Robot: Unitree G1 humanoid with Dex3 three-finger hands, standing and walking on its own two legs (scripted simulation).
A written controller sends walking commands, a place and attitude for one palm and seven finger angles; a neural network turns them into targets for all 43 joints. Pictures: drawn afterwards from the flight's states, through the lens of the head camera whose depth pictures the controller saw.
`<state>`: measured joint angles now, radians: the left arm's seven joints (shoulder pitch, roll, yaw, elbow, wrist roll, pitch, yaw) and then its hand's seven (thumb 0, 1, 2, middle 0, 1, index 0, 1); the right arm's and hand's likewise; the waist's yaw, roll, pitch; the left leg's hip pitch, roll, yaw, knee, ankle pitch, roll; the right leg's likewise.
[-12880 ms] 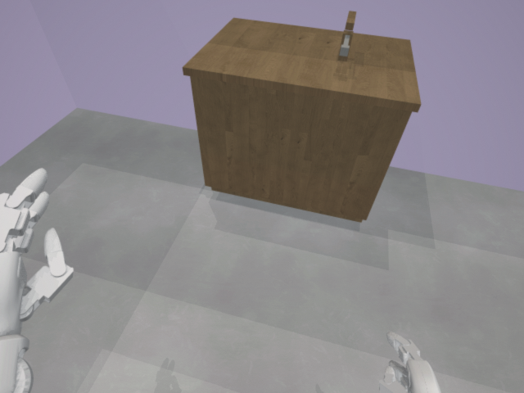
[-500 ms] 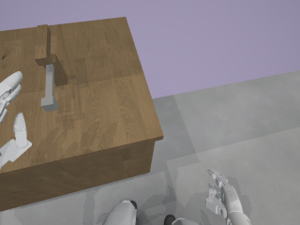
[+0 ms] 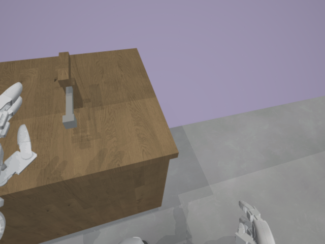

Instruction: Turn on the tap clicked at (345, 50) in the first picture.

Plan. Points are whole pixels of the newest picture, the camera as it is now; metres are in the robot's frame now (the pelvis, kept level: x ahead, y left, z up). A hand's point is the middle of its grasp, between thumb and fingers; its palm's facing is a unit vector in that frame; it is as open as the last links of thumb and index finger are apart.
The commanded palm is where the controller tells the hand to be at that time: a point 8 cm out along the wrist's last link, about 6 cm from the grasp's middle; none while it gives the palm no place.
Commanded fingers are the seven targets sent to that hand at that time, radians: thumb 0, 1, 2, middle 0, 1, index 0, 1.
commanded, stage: come to a stop and stand still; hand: left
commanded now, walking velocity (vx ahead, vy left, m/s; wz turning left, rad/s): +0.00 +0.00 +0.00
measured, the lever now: (69, 121) +0.39 +0.28 +0.06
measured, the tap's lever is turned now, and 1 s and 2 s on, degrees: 0 0 0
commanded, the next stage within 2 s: look again from close up in 1.12 s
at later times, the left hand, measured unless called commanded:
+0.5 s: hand (35, 137) +0.26 +0.25 +0.18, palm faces +0.36 -0.87 -0.34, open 7.5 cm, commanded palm +0.19 +0.30 +0.18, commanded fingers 0.00 0.90 0.90 -0.20 -0.30 -0.20 -0.30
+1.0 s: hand (53, 115) +0.31 +0.25 +0.17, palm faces +0.34 -0.85 -0.41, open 7.4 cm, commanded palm +0.25 +0.28 +0.18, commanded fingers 0.00 0.90 0.90 -0.20 -0.30 -0.20 -0.30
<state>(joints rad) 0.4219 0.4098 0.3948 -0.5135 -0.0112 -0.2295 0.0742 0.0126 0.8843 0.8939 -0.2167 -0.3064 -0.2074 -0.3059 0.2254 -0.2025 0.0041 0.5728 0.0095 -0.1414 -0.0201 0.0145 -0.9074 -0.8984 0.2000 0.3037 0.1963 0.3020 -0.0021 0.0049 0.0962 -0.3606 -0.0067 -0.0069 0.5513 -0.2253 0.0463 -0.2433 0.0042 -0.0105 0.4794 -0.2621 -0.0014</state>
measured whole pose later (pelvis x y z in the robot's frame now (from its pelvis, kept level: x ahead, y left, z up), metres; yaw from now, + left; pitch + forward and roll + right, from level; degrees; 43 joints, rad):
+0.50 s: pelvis +0.03 +0.02 +0.00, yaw -1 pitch -1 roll -2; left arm 0.35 0.35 0.35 -0.44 -0.02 -0.29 0.08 0.01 0.89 0.89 -0.21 -0.31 -0.20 -0.30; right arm 0.22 -0.20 0.01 0.55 0.02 -0.20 0.01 0.01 -0.91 -0.90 0.20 0.30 0.20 0.30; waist 0.02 -0.01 0.06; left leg -0.33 -0.01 0.07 0.52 -0.17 0.08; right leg -0.24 -0.02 0.04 0.49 -0.26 0.00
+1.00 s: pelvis +0.09 +0.00 +0.00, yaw +0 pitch +1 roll -2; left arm 0.43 0.40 0.39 -0.51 -0.03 -0.23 0.09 0.01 0.88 0.89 -0.22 -0.31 -0.21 -0.31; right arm 0.16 -0.17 0.02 0.56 0.01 -0.12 -0.02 0.01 -0.91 -0.90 0.20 0.30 0.20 0.30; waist -0.01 -0.04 0.05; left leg -0.29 -0.01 0.05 0.51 -0.25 0.05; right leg -0.15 -0.01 0.02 0.41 -0.28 0.04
